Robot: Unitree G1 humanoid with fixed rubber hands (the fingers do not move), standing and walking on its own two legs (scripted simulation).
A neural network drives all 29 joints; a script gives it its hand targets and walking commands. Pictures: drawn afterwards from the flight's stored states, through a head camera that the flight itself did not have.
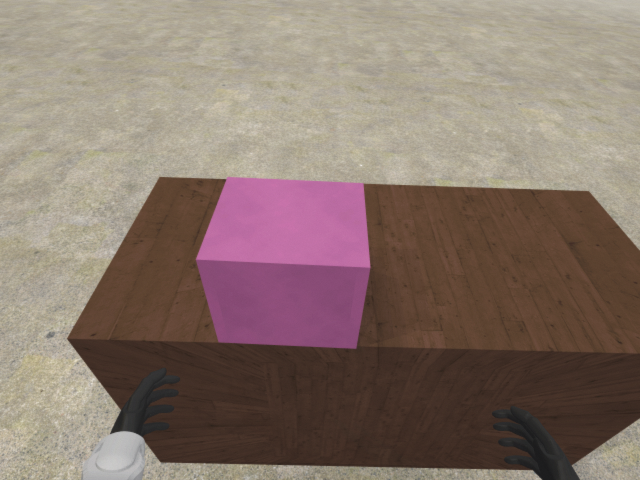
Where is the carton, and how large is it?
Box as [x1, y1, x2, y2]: [196, 177, 369, 348]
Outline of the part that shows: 227,177 196,258 218,341 355,348 369,272 369,256 363,183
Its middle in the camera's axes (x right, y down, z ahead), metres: -0.05 +0.03 +0.67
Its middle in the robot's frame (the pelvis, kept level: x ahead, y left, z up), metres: +0.48 +0.07 -0.01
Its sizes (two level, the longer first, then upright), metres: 0.241 0.205 0.207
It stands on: a pedestal, 0.64 m high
